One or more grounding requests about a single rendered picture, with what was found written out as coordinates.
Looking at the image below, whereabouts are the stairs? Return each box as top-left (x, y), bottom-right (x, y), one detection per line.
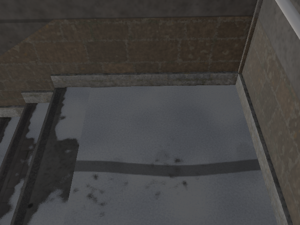
top-left (0, 102), bottom-right (50, 225)

